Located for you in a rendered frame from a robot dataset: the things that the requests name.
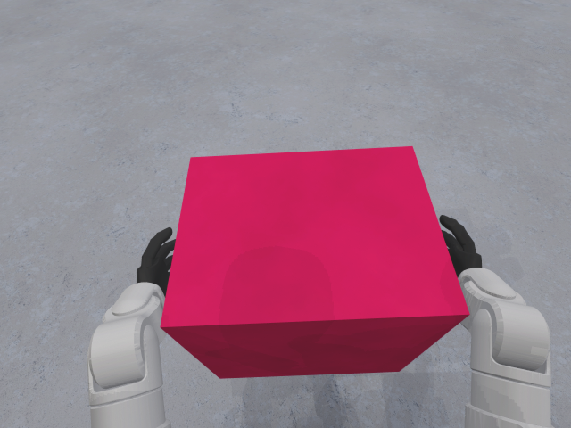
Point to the robot right hand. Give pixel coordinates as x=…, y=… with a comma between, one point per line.
x=462, y=247

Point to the carton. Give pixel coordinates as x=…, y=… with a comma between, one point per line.
x=309, y=263

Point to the robot left hand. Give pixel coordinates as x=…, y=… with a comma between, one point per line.
x=155, y=266

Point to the left robot forearm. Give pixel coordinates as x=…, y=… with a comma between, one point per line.
x=124, y=362

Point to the right robot forearm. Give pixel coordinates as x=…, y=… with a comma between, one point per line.
x=510, y=350

